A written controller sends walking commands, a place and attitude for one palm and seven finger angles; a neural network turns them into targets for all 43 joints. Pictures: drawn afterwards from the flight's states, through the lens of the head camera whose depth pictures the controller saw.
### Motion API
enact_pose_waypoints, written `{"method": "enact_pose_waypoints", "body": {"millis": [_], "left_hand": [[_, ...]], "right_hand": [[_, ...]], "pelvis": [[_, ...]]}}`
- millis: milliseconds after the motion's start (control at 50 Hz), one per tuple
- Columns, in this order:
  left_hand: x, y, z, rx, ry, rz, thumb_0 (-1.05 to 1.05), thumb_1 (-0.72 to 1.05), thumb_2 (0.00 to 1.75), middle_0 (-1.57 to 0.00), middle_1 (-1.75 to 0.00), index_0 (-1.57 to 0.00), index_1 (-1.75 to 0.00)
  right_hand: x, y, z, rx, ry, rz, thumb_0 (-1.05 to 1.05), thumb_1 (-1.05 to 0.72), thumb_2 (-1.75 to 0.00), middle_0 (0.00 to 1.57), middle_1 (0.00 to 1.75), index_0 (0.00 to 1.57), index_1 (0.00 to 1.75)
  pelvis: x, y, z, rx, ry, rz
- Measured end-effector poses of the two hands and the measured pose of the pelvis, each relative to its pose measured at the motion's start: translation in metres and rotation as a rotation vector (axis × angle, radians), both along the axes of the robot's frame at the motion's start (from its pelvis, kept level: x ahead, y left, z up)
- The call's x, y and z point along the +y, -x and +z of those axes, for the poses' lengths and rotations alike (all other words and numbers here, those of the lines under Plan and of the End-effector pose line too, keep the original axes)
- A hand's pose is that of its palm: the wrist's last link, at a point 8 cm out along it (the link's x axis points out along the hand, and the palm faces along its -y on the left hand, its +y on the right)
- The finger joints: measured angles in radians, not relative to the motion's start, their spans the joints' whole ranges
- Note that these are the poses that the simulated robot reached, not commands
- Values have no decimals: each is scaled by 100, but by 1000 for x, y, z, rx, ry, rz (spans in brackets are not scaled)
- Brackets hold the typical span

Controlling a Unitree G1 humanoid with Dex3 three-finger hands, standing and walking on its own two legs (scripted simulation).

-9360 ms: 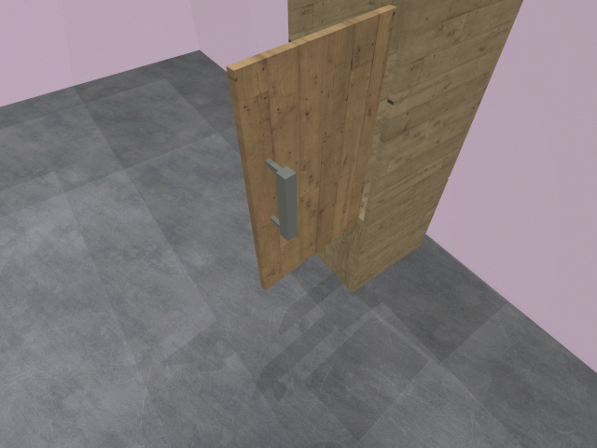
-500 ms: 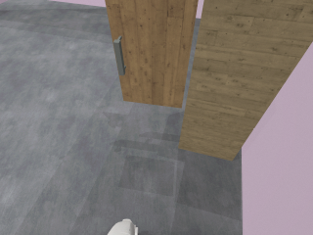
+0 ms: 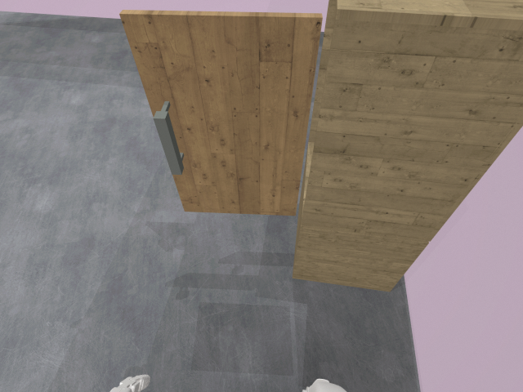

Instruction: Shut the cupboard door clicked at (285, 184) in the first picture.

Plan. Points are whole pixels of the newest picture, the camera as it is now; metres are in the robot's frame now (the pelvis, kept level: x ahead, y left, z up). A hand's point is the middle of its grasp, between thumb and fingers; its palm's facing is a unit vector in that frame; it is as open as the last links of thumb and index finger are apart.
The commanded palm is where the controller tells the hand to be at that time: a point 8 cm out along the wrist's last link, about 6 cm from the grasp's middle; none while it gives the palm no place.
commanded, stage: take the last steps up to it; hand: left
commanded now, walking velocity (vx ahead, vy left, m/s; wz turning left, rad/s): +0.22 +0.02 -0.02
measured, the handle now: (172, 139) +0.64 +0.24 -0.02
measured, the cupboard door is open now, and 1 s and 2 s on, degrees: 96 96 96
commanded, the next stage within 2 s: come to a stop and stand still in 0.18 s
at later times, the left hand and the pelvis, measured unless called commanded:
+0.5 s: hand out of the picture +0.14 +0.20 -0.19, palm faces +0.08 -0.98 -0.19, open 7.3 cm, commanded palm none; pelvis +0.15 +0.01 -0.01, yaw +0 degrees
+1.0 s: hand (180, 389) +0.16 +0.15 -0.17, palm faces +0.03 -0.98 -0.21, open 7.3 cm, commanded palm none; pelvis +0.13 -0.03 +0.00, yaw -1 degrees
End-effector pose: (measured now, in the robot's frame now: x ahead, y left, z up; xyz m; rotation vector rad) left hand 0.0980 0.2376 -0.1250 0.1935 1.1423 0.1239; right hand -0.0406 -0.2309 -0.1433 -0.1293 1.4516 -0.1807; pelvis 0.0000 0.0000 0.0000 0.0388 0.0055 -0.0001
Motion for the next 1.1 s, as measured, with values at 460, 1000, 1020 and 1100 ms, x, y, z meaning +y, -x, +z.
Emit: {"method": "enact_pose_waypoints", "body": {"millis": [460,1000,1020,1100], "left_hand": [[4,-31,-36,251,33,140,-1,93,90,-20,-30,-20,-30],[-36,-50,-13,161,6,68,1,92,90,-20,-30,-21,-30],[-34,-50,-15,164,11,71,1,92,90,-21,-30,-21,-30],[-23,-49,-25,180,26,93,1,92,90,-21,-30,-21,-30]], "right_hand": [[7,-250,2,-207,49,99,1,-93,-90,19,30,20,30],[-46,-185,3,-74,34,14,0,-91,-90,19,30,20,30],[-45,-181,4,-65,41,15,0,-91,-90,19,30,20,30],[-33,-171,3,-30,57,33,0,-91,-90,19,30,19,30]], "pelvis": [[12,-147,-11,-14,45,11],[-28,-126,0,10,10,-11],[-26,-126,0,10,13,-8],[-18,-126,-4,6,32,7]]}}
